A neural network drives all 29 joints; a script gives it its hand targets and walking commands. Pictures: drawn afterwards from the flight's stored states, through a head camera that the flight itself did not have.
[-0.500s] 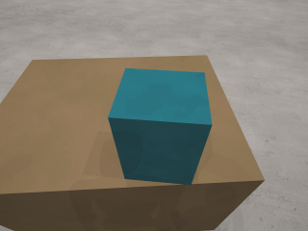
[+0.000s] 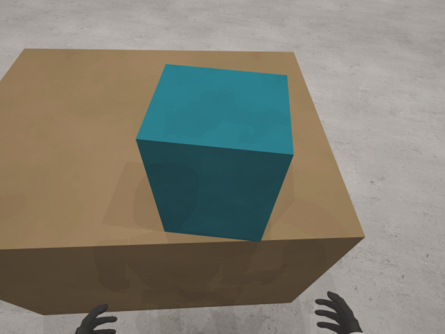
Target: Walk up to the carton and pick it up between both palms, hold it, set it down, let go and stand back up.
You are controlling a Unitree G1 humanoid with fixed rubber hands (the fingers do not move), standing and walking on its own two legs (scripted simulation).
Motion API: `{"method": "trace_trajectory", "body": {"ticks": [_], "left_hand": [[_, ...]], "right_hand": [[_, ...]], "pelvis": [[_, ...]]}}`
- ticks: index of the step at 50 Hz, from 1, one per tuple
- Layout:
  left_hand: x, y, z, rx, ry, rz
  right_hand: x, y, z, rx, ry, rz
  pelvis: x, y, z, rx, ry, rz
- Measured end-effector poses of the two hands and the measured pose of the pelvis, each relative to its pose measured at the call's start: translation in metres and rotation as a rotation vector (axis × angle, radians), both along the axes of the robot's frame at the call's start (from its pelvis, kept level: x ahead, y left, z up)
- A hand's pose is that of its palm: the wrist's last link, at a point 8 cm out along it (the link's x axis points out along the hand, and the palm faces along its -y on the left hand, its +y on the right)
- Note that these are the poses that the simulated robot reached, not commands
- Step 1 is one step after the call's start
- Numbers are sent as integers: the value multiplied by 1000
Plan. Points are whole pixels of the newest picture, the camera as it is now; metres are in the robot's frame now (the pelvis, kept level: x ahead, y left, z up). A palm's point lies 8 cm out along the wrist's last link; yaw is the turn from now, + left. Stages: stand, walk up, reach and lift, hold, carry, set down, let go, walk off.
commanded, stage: reach and lift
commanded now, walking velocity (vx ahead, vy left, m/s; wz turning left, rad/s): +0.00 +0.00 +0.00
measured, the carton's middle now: (218, 162) +0.41 +0.02 +0.06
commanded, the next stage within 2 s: none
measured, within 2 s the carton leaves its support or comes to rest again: neither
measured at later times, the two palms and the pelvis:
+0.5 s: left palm (76, 332) +0.15 +0.25 -0.07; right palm out of the picture +0.13 -0.19 -0.05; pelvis +0.01 +0.01 +0.01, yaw -1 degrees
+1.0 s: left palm (70, 312) +0.18 +0.26 -0.03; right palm (334, 311) +0.17 -0.17 -0.02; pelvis +0.02 +0.02 +0.01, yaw -1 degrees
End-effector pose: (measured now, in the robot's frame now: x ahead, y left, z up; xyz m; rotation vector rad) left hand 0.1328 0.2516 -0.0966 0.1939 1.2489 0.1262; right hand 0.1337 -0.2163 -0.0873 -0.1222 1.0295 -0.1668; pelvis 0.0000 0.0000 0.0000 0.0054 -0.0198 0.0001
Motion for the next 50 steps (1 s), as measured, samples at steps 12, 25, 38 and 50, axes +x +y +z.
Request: {"method": "trace_trajectory", "body": {"ticks": [12, 25, 38, 50], "left_hand": [[64, 8, 35, -16, -284, -46], [20, 2, 29, -55, -346, -3], [36, 10, 55, -63, -525, -39], [45, 4, 69, -99, -658, -48]], "right_hand": [[29, 38, 18, 45, -207, -12], [-1, 26, 33, -9, -242, -18], [11, 46, 49, 35, -378, -34], [32, 46, 67, 43, -483, -33]], "pelvis": [[-2, 6, 4, -1, 16, -22], [5, 13, 12, -3, -38, -17], [10, 23, 13, -8, -28, -24], [17, 23, 13, -11, -26, -16]]}}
